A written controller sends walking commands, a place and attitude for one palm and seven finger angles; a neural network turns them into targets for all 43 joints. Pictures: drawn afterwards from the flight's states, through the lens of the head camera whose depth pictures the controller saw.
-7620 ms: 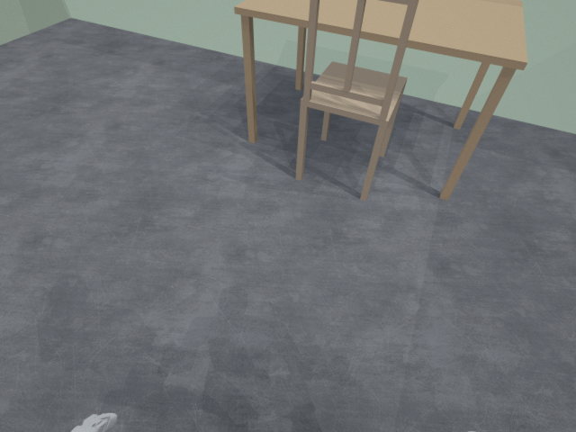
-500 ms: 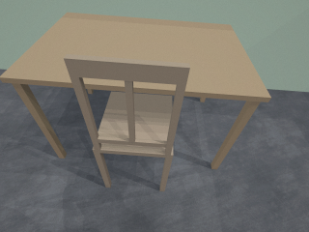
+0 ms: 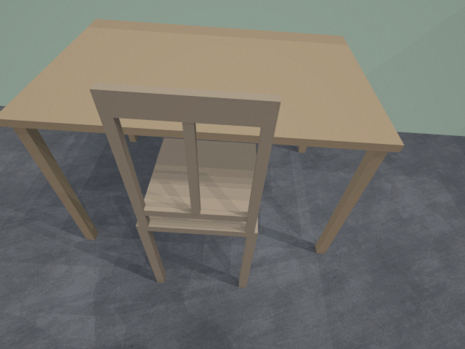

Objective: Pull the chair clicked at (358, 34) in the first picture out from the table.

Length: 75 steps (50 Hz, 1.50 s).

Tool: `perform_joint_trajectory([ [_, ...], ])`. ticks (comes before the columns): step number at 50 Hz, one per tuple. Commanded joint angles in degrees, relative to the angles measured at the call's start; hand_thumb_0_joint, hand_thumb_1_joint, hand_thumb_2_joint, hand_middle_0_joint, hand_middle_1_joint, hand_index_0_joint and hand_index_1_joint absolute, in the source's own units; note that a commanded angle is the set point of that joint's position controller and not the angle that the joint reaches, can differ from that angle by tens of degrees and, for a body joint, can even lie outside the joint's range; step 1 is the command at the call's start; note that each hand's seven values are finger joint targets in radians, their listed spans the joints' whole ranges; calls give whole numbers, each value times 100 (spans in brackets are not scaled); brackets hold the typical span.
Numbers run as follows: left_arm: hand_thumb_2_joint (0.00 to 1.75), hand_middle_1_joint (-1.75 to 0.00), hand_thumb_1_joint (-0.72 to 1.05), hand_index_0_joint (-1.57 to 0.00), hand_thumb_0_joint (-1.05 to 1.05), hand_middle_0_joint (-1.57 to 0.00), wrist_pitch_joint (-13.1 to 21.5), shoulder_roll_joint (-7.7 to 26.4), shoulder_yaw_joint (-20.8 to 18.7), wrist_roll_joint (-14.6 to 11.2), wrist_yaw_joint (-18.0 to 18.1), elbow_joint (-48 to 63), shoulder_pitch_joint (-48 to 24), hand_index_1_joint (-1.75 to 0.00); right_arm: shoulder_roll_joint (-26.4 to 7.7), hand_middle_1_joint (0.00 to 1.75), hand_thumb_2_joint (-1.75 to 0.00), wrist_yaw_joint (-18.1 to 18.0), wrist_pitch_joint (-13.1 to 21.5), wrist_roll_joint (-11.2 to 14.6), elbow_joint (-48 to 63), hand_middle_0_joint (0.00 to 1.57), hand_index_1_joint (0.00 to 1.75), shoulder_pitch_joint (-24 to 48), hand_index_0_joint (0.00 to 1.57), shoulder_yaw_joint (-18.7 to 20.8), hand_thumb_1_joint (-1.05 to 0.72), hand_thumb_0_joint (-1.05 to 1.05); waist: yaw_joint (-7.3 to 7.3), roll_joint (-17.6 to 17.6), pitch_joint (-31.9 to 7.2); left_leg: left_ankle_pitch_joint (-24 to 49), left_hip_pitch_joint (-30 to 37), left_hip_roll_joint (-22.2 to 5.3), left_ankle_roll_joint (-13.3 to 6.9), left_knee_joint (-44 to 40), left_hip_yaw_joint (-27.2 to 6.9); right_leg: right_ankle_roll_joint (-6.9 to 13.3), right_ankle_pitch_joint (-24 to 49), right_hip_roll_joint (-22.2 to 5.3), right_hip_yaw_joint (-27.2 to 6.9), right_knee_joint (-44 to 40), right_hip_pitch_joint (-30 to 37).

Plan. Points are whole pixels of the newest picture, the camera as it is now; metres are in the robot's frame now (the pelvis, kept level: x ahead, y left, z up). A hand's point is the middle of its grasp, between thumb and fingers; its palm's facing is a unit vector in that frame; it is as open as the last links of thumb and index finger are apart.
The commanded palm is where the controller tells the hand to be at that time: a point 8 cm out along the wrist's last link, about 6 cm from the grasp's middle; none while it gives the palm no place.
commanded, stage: look again from close up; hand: left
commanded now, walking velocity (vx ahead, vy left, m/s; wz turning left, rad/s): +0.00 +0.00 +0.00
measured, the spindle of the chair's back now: (193, 173) +0.53 +0.13 -0.06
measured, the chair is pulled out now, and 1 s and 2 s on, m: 0.00 0.00 0.00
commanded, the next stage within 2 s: none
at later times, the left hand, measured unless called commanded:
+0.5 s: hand out of the picture -0.03 +0.14 -0.18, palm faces +0.04 -0.99 -0.14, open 7.4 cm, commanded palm none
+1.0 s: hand out of the picture -0.01 +0.14 -0.18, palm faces +0.04 -0.99 -0.14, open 7.4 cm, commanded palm none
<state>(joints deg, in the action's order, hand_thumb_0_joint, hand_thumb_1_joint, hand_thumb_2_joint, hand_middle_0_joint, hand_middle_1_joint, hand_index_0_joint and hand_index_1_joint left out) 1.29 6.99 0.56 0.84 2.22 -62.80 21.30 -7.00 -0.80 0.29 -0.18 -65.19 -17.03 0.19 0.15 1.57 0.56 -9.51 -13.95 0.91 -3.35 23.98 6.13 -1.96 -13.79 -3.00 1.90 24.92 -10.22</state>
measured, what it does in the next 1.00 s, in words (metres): stands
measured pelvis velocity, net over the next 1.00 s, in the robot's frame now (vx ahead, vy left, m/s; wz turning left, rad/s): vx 0.02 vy -0.01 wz -0.01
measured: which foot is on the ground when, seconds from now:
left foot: down 0.00-1.00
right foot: down 0.00-1.00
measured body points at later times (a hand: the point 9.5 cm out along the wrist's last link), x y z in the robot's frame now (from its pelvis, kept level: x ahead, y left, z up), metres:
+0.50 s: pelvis +0.01 -0.01 +0.00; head +0.01 +0.00 +0.45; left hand -0.03 +0.19 -0.16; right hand +0.00 -0.22 -0.16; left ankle +0.04 +0.08 -0.74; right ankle -0.01 -0.14 -0.74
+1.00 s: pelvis +0.02 -0.01 +0.00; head +0.02 +0.00 +0.45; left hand -0.01 +0.19 -0.16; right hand +0.00 -0.22 -0.16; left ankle +0.04 +0.08 -0.74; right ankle -0.01 -0.14 -0.74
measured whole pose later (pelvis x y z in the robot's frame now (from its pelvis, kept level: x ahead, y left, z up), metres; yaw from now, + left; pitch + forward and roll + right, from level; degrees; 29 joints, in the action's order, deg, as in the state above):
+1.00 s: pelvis +0.02 -0.01 +0.00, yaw +0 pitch -1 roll +0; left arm 1.7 6.5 0.5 0.7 2.2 -63.3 21.4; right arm -6.7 -1.3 0.8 -0.1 -66.1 -17.2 -0.2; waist 0.0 1.4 0.6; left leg -10.5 -11.6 0.3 -2.1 22.6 6.0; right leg -1.0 -14.9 -2.2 1.9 23.7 -8.0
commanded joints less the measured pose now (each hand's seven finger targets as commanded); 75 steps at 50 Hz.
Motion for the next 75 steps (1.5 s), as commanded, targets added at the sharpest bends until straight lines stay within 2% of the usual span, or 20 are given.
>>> perform_joint_trajectory([
  [1,90,-30,90,-20,0,-20,42,413,-68,18,38,107,576,-30,-558,30,-90,-24,104,-3,193,20,30,-307,20,82,-90,0,-17,-120,391,-691,63,-668,141,-717,-886,315,98,-303,-345,-510,-442],
  [5,90,-30,90,-20,0,-20,35,390,-63,23,36,101,597,-30,-562,30,-90,-26,88,-2,186,20,30,-286,20,86,-90,0,-25,-157,569,-820,-6,-660,145,-767,-901,308,8,-284,-338,-555,-521],
  [9,90,-30,90,-20,0,-20,40,387,-67,19,35,99,609,-30,-526,30,-90,-33,94,12,167,20,30,-336,20,79,-90,0,-23,-89,486,-748,52,-668,134,-772,-881,305,56,-269,-337,-564,-442],
  [13,90,-30,90,-20,0,-20,42,381,-68,18,39,66,629,-30,-551,30,-90,-35,109,-4,163,20,30,-341,20,77,-90,0,-18,-212,387,-653,163,-691,136,-772,-896,307,184,-287,-316,-494,-434],
  [19,90,-30,90,-20,0,-20,52,374,-71,15,34,78,633,-30,-504,30,-90,-43,106,13,148,20,30,-334,20,71,-90,0,-27,-15,437,-539,188,-664,135,-730,-830,308,142,-281,-344,-590,-426],
  [23,90,-30,90,-20,0,-20,58,372,-69,14,39,56,616,-30,-519,30,-90,-45,122,-1,129,20,30,-345,20,62,-90,0,-6,-150,360,-321,299,-671,142,-692,-820,319,322,-301,-352,-530,-418],
  [24,90,-30,90,-20,0,-20,49,375,-68,16,37,66,604,-30,-497,30,-90,-49,110,13,132,20,30,-341,20,59,-90,0,-24,-130,481,-453,201,-667,137,-736,-816,313,215,-282,-339,-582,-416],
  [28,90,-30,90,-20,0,-20,62,371,-69,10,42,45,635,-30,-509,30,-90,-53,134,1,125,20,30,-341,20,52,-90,0,-25,-143,342,-183,343,-671,134,-668,-807,320,406,-313,-358,-540,-375],
  [29,90,-30,90,-20,0,-20,65,376,-72,13,43,60,640,-30,-480,30,-90,-56,127,15,122,20,30,-337,20,54,-90,0,-36,-19,405,-181,317,-670,125,-668,-786,314,396,-305,-357,-591,-354],
  [32,90,-30,90,-20,0,-20,64,374,-68,9,44,48,617,-30,-494,30,-90,-55,125,2,106,20,30,-336,20,48,-90,0,-17,-122,436,-183,331,-662,148,-665,-782,322,371,-309,-375,-581,-406],
  [39,90,-30,90,-20,0,-20,53,375,-77,13,35,63,609,-30,-495,30,-90,-57,108,12,106,20,30,-347,20,47,-90,0,-36,-40,582,-405,246,-664,151,-740,-770,311,212,-284,-347,-649,-424],
  [43,90,-30,90,-20,0,-20,72,372,-79,3,38,49,621,-30,-494,30,-90,-65,142,-3,98,20,30,-368,20,40,-90,0,-28,-129,306,-1,431,-665,142,-641,-766,330,490,-313,-363,-579,-304],
  [49,90,-30,90,-20,0,-20,75,383,-82,5,38,47,619,-30,-461,30,-90,-76,137,15,82,20,30,-367,20,32,-90,0,-34,13,415,124,409,-665,141,-618,-737,324,518,-300,-368,-647,-284],
  [51,90,-30,90,-20,0,-20,75,396,-73,2,42,26,614,-30,-461,30,-90,-75,144,8,70,20,30,-356,20,27,-90,0,-35,-89,401,206,432,-657,146,-601,-745,328,578,-320,-373,-619,-281],
  [54,90,-30,90,-20,0,-20,75,392,-73,4,37,30,637,-30,-465,30,-90,-78,130,17,73,20,30,-372,20,24,-90,0,-42,-27,490,67,381,-652,147,-637,-739,324,467,-310,-371,-691,-290],
  [58,90,-30,90,-20,0,-20,76,384,-71,-1,37,17,647,-30,-471,30,-90,-76,129,0,73,20,30,-379,20,25,-90,0,-25,-133,457,44,434,-643,157,-632,-757,338,465,-323,-370,-672,-325],
  [59,90,-30,90,-20,0,-20,73,389,-70,5,37,26,655,-30,-463,30,-90,-77,117,13,74,20,30,-366,20,29,-90,0,-33,-52,532,-36,414,-651,153,-653,-740,330,395,-303,-372,-713,-353],
  [68,90,-30,90,-20,0,-20,79,382,-78,1,35,-7,678,-30,-475,30,-90,-88,150,-1,69,20,30,-404,20,19,-90,0,-37,-171,374,211,504,-665,149,-628,-743,333,577,-323,-353,-647,-263],
  [69,90,-30,90,-20,0,-20,77,395,-78,5,34,2,663,-30,-468,30,-90,-89,137,17,78,20,30,-387,20,20,-90,0,-40,-64,473,102,456,-666,149,-649,-735,324,477,-299,-363,-701,-277],
  [75,90,-30,90,-20,0,-20,65,378,-77,8,32,-10,650,-30,-484,30,-90,-88,127,1,75,20,30,-402,20,23,-90,0,-30,-133,577,-53,398,-649,165,-699,-757,332,388,-295,-370,-684,-362],
])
